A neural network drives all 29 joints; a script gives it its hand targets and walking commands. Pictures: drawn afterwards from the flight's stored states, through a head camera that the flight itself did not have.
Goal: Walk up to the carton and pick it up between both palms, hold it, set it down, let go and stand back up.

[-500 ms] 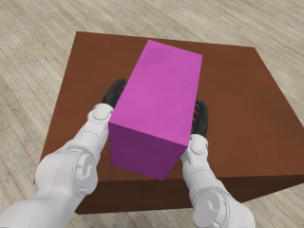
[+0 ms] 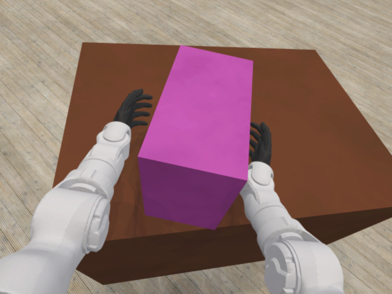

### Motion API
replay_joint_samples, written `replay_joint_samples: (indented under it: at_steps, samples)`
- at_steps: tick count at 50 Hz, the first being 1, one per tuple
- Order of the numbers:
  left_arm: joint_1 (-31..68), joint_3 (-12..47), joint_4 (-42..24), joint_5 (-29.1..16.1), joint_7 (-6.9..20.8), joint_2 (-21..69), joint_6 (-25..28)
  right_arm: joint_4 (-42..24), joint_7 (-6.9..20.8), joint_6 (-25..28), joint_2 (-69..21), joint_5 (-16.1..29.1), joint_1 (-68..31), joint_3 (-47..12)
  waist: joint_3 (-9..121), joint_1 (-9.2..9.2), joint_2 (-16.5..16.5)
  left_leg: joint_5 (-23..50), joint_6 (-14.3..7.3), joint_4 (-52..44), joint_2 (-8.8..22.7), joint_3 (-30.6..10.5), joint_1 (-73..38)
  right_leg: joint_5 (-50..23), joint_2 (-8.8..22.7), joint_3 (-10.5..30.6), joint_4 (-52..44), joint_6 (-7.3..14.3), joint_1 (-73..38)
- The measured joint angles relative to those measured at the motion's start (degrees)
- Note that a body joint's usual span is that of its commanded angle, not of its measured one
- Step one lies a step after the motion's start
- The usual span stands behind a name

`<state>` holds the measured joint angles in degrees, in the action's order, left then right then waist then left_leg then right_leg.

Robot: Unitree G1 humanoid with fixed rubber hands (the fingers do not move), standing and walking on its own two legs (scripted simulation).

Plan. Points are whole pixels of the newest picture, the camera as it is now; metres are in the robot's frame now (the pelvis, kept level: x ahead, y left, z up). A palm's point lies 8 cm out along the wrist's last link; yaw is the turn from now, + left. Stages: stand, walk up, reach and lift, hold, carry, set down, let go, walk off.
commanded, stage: set down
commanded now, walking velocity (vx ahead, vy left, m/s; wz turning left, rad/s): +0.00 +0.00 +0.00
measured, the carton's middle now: (198, 139) +0.44 -0.04 +0.04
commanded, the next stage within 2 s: none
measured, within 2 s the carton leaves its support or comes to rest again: neither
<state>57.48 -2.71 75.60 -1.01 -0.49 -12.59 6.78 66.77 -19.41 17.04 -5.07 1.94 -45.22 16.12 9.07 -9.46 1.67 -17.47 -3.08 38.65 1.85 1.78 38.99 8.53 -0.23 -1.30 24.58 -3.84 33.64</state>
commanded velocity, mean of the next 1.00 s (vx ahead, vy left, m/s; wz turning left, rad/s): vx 0.00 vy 0.00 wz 0.00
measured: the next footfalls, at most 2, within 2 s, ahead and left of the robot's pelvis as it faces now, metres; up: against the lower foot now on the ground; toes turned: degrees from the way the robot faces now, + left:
none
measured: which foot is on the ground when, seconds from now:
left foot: down 0.00-1.00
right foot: down 0.00-1.00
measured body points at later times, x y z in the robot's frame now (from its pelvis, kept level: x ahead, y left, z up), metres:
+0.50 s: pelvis -0.04 +0.00 -0.01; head +0.03 +0.04 +0.44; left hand +0.42 +0.15 +0.04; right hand +0.35 -0.18 +0.04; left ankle +0.00 +0.06 -0.72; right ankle +0.02 -0.17 -0.72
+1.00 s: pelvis -0.03 -0.03 +0.01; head +0.01 +0.00 +0.45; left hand +0.36 +0.17 +0.04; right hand +0.30 -0.18 +0.05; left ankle +0.00 +0.06 -0.72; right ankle +0.02 -0.17 -0.72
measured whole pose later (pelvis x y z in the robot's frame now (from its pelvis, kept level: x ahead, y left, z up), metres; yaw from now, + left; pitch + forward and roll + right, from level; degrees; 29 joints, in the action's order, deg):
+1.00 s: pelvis -0.03 -0.03 +0.01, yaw +0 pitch +6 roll -2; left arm 26.2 2.8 35.5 -14.1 7.0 -23.8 -7.3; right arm 21.1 -26.3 -4.4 -6.1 11.0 -16.2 -1.7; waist 0.8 -5.3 -2.3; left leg -14.9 -1.6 35.7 1.9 2.0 26.8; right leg 9.0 -0.6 -0.6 28.2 -1.4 25.2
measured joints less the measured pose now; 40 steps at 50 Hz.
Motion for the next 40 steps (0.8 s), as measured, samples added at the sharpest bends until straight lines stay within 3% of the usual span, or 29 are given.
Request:
replay_joint_samples:
  at_steps: [6,12,17,27,32,36,40]
  samples:
    - [-0.72,4.59,-0.97,-5.09,0.06,-1.59,-0.24,-1.65,1.26,-2.46,2.71,2.89,-0.63,-0.48,1.24,0.20,1.08,-0.02,-0.18,1.94,-0.40,-0.53,3.16,-0.17,0.33,-0.51,1.30,-0.02,2.70]
    - [-3.52,4.95,-4.67,-6.39,1.10,-2.27,-0.62,-4.64,2.25,-4.00,3.80,4.54,0.83,-3.14,0.13,0.95,0.63,0.53,-0.69,2.07,-0.63,-0.22,2.80,-0.82,0.49,-0.02,1.68,-0.39,2.65]
    - [-6.44,6.32,-8.45,-8.15,0.99,-2.43,-1.51,-8.80,2.50,-6.14,2.44,4.11,3.84,-1.72,0.66,1.27,0.49,1.11,-0.96,2.23,-0.92,-0.59,3.25,-0.91,0.69,-0.36,2.51,0.08,3.28]
    - [-11.42,8.28,-15.98,-10.64,1.61,-4.21,-5.90,-17.51,0.29,-10.74,-0.06,3.36,9.15,-2.28,-1.31,1.62,-0.97,1.98,-0.51,2.03,-0.80,-1.01,0.70,-0.87,0.49,-0.60,3.88,0.46,1.45]
    - [-15.33,7.07,-21.32,-9.33,2.42,-5.20,-7.98,-22.77,-0.98,-12.35,-0.05,4.36,12.31,-5.52,-2.73,1.85,-1.51,2.21,0.04,1.48,-0.29,-0.89,-1.61,-0.98,-0.03,-0.40,3.84,0.96,-0.46]
    - [-17.90,8.39,-23.61,-11.02,3.47,-6.67,-9.08,-25.87,-2.02,-15.30,0.22,5.92,14.26,-8.14,-3.79,1.67,-1.84,2.52,0.38,0.78,-0.26,-0.89,-3.45,-0.73,-0.07,-0.39,4.23,1.43,-1.75]
    - [-21.50,8.21,-27.87,-12.50,4.18,-7.97,-9.88,-33.00,-3.43,-17.88,-0.28,7.25,18.61,-11.00,-4.00,2.08,-2.64,2.73,0.69,-0.12,-0.31,-0.42,-4.87,-0.12,0.02,0.08,5.12,1.76,-2.15]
